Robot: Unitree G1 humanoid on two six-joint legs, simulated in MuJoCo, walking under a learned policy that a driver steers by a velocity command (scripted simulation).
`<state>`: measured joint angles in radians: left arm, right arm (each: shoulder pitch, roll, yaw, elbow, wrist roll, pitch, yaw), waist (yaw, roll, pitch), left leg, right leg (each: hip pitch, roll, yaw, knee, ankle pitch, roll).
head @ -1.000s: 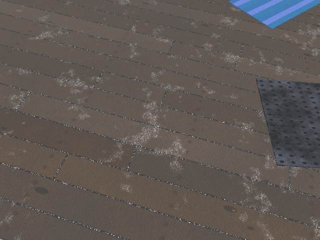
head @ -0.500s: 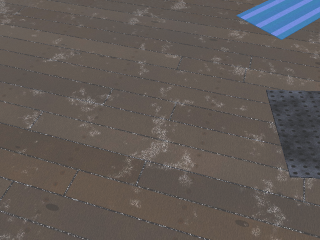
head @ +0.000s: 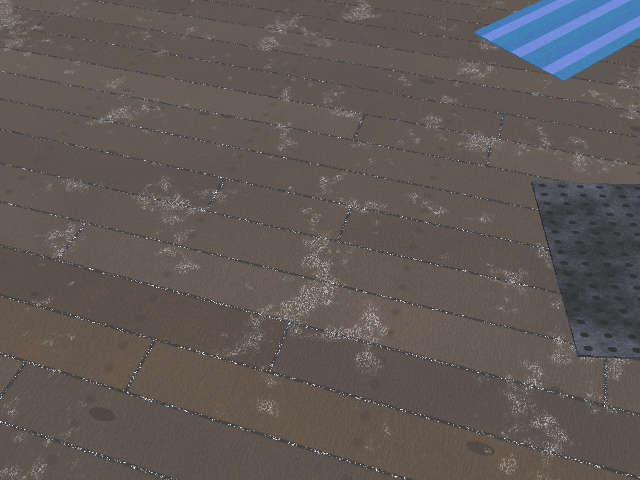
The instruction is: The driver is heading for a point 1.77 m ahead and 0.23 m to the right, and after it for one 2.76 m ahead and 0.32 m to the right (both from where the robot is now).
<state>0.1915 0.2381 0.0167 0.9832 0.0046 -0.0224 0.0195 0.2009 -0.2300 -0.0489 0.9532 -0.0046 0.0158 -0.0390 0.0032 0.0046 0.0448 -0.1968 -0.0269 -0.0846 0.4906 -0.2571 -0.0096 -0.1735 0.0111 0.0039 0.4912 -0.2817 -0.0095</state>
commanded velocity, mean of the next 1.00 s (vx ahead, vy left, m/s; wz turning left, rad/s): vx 0.31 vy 0.00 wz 0.00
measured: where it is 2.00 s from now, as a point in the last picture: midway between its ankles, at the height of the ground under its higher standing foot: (329, 334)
